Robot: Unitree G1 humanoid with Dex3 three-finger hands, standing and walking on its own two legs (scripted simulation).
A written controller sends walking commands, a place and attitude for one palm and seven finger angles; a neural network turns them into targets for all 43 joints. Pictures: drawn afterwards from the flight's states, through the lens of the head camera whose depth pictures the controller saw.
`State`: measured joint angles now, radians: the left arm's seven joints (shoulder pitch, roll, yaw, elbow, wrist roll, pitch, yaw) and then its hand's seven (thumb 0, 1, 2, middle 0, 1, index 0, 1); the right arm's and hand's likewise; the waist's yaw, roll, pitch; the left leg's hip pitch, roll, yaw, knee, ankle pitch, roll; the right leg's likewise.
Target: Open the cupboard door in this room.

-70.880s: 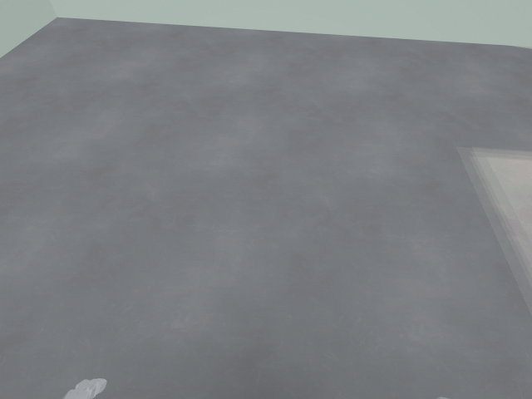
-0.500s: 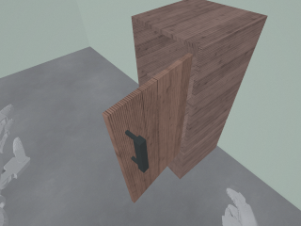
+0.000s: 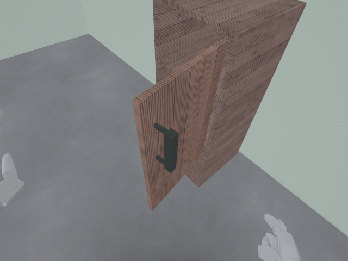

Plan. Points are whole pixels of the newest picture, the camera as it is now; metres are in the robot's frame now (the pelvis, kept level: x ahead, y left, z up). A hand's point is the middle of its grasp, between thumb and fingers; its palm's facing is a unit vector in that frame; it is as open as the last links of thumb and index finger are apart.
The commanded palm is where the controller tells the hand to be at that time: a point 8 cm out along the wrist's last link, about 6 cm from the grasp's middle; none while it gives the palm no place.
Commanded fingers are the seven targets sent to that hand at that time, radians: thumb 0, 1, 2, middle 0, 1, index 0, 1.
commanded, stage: step back with the hand held close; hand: left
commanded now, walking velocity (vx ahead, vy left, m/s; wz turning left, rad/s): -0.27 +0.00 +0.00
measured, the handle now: (164, 148) +0.39 +0.05 +0.02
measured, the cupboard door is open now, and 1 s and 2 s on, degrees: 99 99 99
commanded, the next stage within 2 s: stop stepping back and stand still in 0.72 s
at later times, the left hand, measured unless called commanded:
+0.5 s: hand (3, 220) +0.15 +0.26 +0.16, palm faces +0.41 -0.79 -0.46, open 7.5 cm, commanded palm +0.07 +0.30 +0.19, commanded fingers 0.00 0.90 0.90 -0.20 -0.30 -0.20 -0.30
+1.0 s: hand out of the picture +0.02 +0.23 +0.17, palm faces +0.31 -0.81 -0.49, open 7.5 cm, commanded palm -0.03 +0.28 +0.19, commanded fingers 0.00 0.90 0.90 -0.20 -0.30 -0.20 -0.30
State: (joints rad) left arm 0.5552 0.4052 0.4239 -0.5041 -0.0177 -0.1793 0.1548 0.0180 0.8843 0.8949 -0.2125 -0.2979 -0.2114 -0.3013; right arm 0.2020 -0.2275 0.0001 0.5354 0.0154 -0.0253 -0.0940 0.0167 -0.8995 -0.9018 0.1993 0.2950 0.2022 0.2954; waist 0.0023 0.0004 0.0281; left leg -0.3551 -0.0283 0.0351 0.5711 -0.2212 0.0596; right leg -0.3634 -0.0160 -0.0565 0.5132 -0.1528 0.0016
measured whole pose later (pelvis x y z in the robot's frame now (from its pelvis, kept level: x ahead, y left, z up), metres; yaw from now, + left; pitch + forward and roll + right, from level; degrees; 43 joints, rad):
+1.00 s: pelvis -0.19 -0.01 +0.00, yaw -2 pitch +2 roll -2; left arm 0.62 0.47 0.43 -0.60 -0.07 -0.18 0.13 0.02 0.88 0.90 -0.21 -0.30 -0.21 -0.30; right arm 0.16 -0.17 0.03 0.62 -0.01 -0.09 -0.05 0.01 -0.90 -0.90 0.20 0.30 0.21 0.30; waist 0.00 -0.01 0.00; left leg -0.56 0.01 0.00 0.73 -0.24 -0.02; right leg -0.14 0.03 -0.02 0.46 -0.34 -0.02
